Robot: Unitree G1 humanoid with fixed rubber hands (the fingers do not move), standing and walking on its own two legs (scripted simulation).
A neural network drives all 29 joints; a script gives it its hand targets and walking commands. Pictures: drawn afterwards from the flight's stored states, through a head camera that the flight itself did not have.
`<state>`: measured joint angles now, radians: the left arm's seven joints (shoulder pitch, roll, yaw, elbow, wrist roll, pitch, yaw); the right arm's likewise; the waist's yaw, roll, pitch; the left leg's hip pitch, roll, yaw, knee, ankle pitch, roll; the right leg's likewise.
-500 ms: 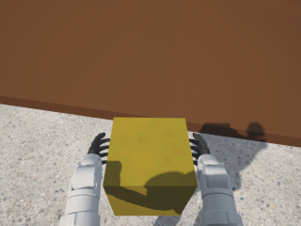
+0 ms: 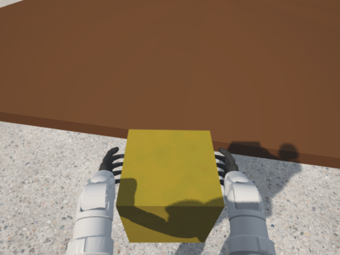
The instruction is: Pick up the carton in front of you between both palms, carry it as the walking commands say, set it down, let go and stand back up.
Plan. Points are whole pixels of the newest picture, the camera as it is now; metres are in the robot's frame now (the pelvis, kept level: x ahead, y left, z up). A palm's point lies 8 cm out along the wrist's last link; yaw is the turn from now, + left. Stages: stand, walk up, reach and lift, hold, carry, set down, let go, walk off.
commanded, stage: hold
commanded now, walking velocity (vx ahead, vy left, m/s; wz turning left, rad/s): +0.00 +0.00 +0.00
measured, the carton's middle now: (168, 188) +0.30 +0.00 -0.02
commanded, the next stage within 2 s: carry in 0.44 s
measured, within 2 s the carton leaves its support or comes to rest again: neither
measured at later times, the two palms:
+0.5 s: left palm (107, 172) +0.30 +0.15 +0.05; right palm (230, 173) +0.30 -0.15 +0.05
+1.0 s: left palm (120, 125) +0.43 +0.14 +0.08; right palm (227, 131) +0.42 -0.17 +0.08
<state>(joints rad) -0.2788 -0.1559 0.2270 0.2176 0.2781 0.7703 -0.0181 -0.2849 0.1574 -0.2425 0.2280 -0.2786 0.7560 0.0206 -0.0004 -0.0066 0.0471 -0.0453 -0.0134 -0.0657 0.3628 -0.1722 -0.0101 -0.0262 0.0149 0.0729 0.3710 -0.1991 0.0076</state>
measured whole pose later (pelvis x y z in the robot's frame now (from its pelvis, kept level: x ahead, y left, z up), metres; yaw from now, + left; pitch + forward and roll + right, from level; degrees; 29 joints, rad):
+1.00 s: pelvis +0.19 +0.00 -0.01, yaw -4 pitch +6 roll +1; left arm 0.02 -0.13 0.07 -0.46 0.03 1.16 0.14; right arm 0.00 0.13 -0.04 -0.43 -0.04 1.14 -0.13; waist 0.00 -0.01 -0.19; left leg -0.29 0.02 0.22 0.46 -0.28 0.06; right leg -0.42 -0.07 -0.08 1.02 -0.45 -0.01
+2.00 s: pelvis +0.80 -0.04 -0.01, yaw -3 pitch +6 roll -1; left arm -0.58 -0.12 0.30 -0.18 -0.02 1.09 0.26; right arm -0.55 0.13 -0.29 -0.19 0.04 1.07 -0.21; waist -0.05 -0.02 0.05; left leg -0.42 0.01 0.19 0.53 -0.22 0.11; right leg -0.62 -0.05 -0.02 1.26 -0.34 -0.06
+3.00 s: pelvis +1.57 -0.21 +0.09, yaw -3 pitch +3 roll +3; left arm -0.55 -0.08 0.31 -0.11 0.01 1.10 0.23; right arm -0.61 0.10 -0.24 -0.07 0.00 1.12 -0.24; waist -0.10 0.00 -0.09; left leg -0.38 -0.10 0.21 0.49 -0.19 0.15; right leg -0.39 0.08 -0.01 1.35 -0.43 -0.02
